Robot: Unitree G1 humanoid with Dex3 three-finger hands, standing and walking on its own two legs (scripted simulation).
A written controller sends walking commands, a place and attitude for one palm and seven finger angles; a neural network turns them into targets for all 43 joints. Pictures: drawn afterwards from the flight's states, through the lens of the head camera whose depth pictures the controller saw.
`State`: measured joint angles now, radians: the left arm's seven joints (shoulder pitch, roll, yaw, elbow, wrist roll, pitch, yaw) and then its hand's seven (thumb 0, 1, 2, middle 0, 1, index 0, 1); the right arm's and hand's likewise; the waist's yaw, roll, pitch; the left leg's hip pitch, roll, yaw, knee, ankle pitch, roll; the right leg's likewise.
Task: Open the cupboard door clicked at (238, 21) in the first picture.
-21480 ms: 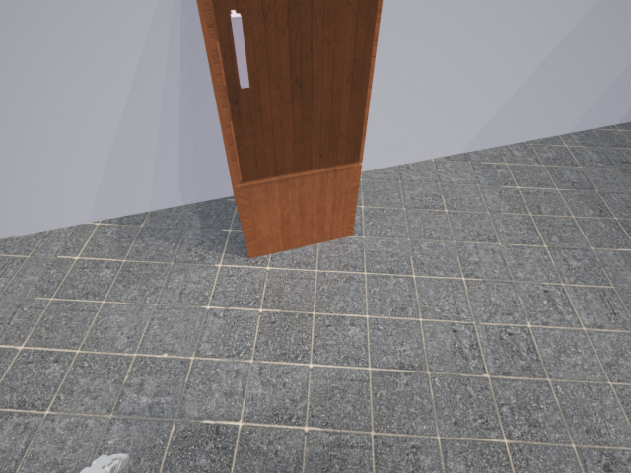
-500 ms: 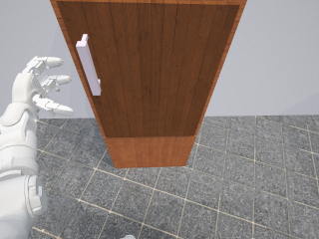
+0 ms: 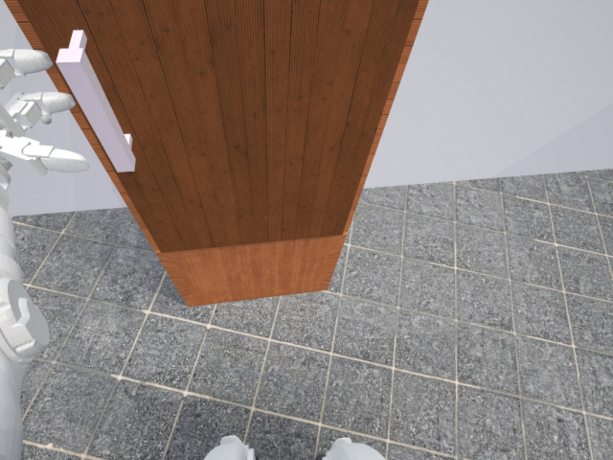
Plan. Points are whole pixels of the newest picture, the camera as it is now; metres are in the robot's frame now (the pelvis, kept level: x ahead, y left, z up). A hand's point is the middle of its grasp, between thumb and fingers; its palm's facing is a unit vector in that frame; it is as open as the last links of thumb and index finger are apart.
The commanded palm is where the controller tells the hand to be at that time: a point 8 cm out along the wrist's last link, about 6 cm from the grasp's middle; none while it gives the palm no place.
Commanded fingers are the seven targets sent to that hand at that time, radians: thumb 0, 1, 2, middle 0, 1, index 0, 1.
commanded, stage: move the hooked fingers beside the handle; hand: left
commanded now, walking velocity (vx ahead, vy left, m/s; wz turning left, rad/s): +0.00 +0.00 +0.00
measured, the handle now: (104, 108) +0.53 +0.22 +0.12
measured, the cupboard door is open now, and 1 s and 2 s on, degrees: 0 0 0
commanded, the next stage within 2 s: slide the fingers in behind the handle in 1.20 s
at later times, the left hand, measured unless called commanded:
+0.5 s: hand (43, 131) +0.49 +0.27 +0.13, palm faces +0.04 -1.00 +0.04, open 14.0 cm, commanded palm +0.46 +0.32 +0.12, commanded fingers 0.00 -0.50 0.30 -0.30 -1.20 -0.30 -1.20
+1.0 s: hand (54, 133) +0.48 +0.26 +0.13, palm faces +0.09 -1.00 +0.00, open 13.8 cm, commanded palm +0.46 +0.31 +0.12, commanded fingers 0.00 -0.50 0.30 -0.30 -1.20 -0.30 -1.20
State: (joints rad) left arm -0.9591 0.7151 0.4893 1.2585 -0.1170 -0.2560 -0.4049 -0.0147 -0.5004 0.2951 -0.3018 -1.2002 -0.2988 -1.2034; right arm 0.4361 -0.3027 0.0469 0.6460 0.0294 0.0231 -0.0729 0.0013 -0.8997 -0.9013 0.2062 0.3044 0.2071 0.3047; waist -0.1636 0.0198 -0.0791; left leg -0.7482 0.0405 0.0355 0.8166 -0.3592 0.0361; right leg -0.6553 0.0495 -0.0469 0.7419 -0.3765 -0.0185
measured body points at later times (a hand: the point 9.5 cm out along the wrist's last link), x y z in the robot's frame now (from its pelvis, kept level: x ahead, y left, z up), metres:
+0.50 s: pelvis +0.01 +0.01 +0.00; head +0.10 +0.04 +0.44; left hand +0.48 +0.32 +0.13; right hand +0.04 -0.26 -0.11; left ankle +0.01 +0.09 -0.70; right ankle -0.02 -0.11 -0.70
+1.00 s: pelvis -0.01 +0.01 +0.00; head +0.09 +0.03 +0.44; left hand +0.47 +0.31 +0.13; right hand +0.00 -0.27 -0.11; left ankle +0.01 +0.09 -0.70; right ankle -0.02 -0.11 -0.70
